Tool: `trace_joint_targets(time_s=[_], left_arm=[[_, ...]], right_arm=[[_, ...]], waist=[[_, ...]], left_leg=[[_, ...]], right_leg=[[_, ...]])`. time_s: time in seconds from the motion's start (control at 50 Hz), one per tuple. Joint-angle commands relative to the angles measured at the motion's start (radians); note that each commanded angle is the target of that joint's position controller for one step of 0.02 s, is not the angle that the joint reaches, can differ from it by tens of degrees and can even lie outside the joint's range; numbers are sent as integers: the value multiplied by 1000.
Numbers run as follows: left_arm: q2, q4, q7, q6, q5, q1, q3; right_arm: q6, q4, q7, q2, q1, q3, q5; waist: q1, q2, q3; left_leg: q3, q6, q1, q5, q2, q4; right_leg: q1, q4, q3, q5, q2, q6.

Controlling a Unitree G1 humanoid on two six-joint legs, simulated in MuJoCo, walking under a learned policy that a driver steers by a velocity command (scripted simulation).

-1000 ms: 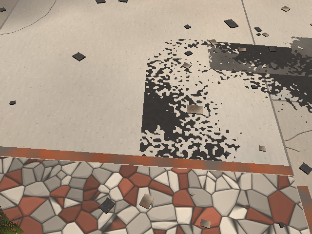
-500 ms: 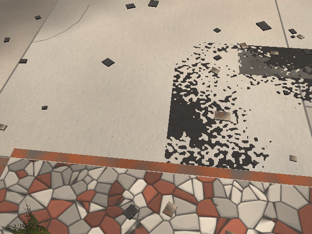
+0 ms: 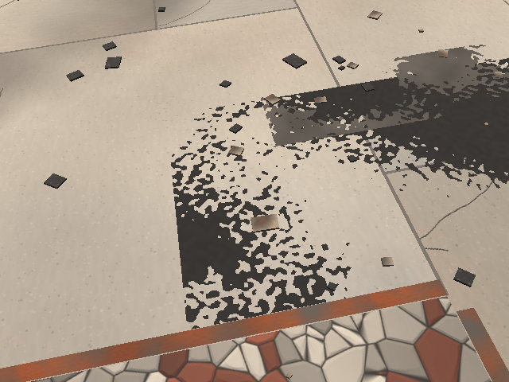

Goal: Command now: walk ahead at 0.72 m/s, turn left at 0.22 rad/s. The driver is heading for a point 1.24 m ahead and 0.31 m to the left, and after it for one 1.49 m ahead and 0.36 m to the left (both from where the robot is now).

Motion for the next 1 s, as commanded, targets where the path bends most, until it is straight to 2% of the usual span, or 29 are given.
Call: trace_joint_targets(time_s=[0.02, 0.12, 0.16, 0.2, 0.24, 0.26, 0.28, 0.3, 0.32, 0.34, 0.36, 0.38, 0.44, 0.48, 0.52, 0.56, 0.62, 0.68, 0.7, 0.72, 0.74, 0.76, 0.78, 0.8, 0.82, 0.86, 0.9, 0.96, 1.0], left_arm=[[192, -8, -1, -20, 3, 92, 51], [183, 15, -10, -27, 5, 117, 49], [190, 15, -12, -25, 7, 98, 49], [217, 11, -7, -21, 16, 84, 53], [231, 1, 8, -9, 24, 57, 52], [205, -25, 15, -24, 40, 48, 40], [56, -71, -6, -63, 27, 130, -6], [167, -88, -24, -105, 1, 36, 5], [177, -128, -30, -123, -41, -73, 10], [152, -147, -26, -133, -28, -110, -5], [137, -138, -18, -133, 5, -116, -3], [132, -131, -19, -121, 13, -68, -1], [132, -117, -18, -83, 26, -63, 3], [112, -172, -16, -85, 41, -193, -5], [54, -178, -31, -96, 44, -256, -25], [43, -188, -36, -105, 21, -323, -23], [77, -214, -39, -100, -11, -417, -7], [150, -203, -45, -91, -33, -296, 34], [184, -173, -41, -78, -47, -139, 52], [207, -117, -34, -59, -47, 108, 63], [282, -83, -37, -54, -11, 232, 79], [234, -38, -54, -61, -22, 298, 80], [150, -47, -39, -55, -8, 258, 66], [142, -57, -37, -50, 6, 208, 61], [152, -59, -41, -49, 11, 160, 63], [118, -67, -39, -45, 14, 85, 51], [96, -61, -34, -40, -13, 70, 46], [131, -47, -9, -41, -30, 63, 59], [153, -26, -1, -39, -33, 97, 70]], right_arm=[[-36, -148, 18, -60, -230, 8, 10], [-44, -190, 62, -21, -250, 40, 18], [-43, -207, 71, -17, -245, 48, 18], [-33, -209, 63, -56, -180, 33, 11], [-12, -143, 43, -144, 156, -17, 20], [5, -88, 25, -208, 382, -47, 29], [5, -94, 16, -288, 379, -57, 29], [1, -99, 15, -192, 409, -36, 13], [-1, -100, 10, -168, 385, -29, -12], [-7, -103, 13, -175, 331, -30, -18], [-14, -118, 13, -153, 262, -23, -25], [-13, -136, 10, -137, 205, -15, -35], [-10, -133, -1, -81, 159, 0, -5], [-13, -117, -17, -96, 169, -3, 6], [-15, -77, -29, -79, 195, 4, 6], [-28, -36, -22, -94, 280, 0, 11], [-20, 18, -18, -95, 334, 4, 6], [4, 51, -21, -127, 334, 7, -44], [16, 50, -25, -145, 301, 5, -69], [26, 22, -31, -156, 206, 6, -78], [14, -24, -33, -41, 315, 33, -79], [-16, -15, -12, -11, 366, 65, -33], [-45, -52, -4, -97, 221, 49, 9], [-70, -94, 1, -105, 89, 57, 8], [-89, -115, 3, -80, 17, 63, -16], [-91, -116, 5, -53, 37, 62, -41], [-79, -116, 2, -51, 48, 61, -47], [-83, -192, 3, -22, -125, 78, -57], [-88, -220, 7, 3, -197, 80, -54]], waist=[[98, -145, 160], [97, -97, 182], [70, -92, 168], [12, -130, 61], [-182, -130, -133], [-277, -28, -213], [-156, 370, -331], [-221, 193, -401], [-213, 104, -227], [-158, -53, -97], [-106, -102, -43], [-45, -53, -1], [3, -18, 117], [-27, -12, 189], [-70, 21, 170], [-133, 39, 149], [-168, 62, 166], [-68, 122, 30], [25, 168, -69], [161, 137, -173], [84, -192, -344], [82, -377, -445], [118, -249, -283], [110, -100, -155], [66, 27, -42], [-31, 11, 42], [-64, -13, 89], [-30, -28, 187], [10, -46, 167]], left_leg=[[-15, 35, -323, 16, 42, 0], [16, 92, -339, 40, 39, -12], [67, 121, -245, 25, 17, -29], [161, 161, -21, -38, -72, 10], [186, 225, 437, -57, -141, 34], [6, 264, 788, -126, -63, 32], [-647, 470, 1061, -533, 222, -192], [-905, 442, 1099, -773, 246, -359], [-801, 395, 979, -685, 234, -383], [-709, 379, 781, -525, 200, -403], [-618, 371, 632, -407, 160, -412], [-568, 387, 512, -355, 117, -435], [-451, 394, 293, -274, 55, -502], [-362, 374, 145, -157, -3, -530], [-224, 313, 69, -70, -47, -525], [-226, 289, 114, -106, 0, -564], [-201, 256, 425, 65, 65, -521], [-139, 209, 699, 837, 121, -280], [-112, 199, 718, 1089, 136, -92], [-67, 172, 564, 1107, 125, 205], [-49, 96, 135, 395, -10, 672], [-121, 62, -127, -365, -138, 839], [-162, 94, -260, -323, -70, 846], [-160, 110, -264, -289, -32, 774], [-139, 123, -229, -277, -20, 674], [-136, 107, -152, -251, 7, 534], [-118, 70, -142, -257, 27, 421], [-53, 19, -25, -25, 5, 110], [-30, 8, 219, 240, -39, -42]], right_leg=[[121, -148, 151, -117, -319, -128], [160, -158, -16, 95, -324, -106], [132, -139, -96, 335, -311, -86], [111, 6, -187, 971, -286, -57], [-42, 426, -253, 1340, -269, -12], [-322, 758, -245, 1024, -222, 26], [-691, 1226, -183, -79, 14, 99], [-806, 1262, -5, -106, -8, 59], [-861, 1231, -12, -77, -54, 48], [-829, 1125, -26, -44, -88, 42], [-763, 1024, -23, -27, -119, 42], [-702, 977, -13, -16, -133, 51], [-661, 820, -52, -10, -154, 100], [-609, 628, -110, 160, -123, 137], [-447, 419, -177, 435, -101, 142], [-348, 304, -183, 627, -88, 124], [-487, 176, -191, 548, -82, 74], [-436, 226, -274, 304, 7, -1], [-302, 271, -285, 242, 25, -33], [-19, 286, -231, 261, -29, -72], [439, 324, 222, 27, -244, -230], [631, 93, 701, -320, -364, -331], [563, 40, 678, -384, -337, -271], [397, 21, 561, -254, -305, -237], [214, -11, 484, -118, -258, -228], [18, -65, 377, 24, -181, -242], [-85, -94, 325, 62, -155, -251], [-342, -144, 217, 107, -90, -216], [-501, -164, 188, 74, -69, -156]])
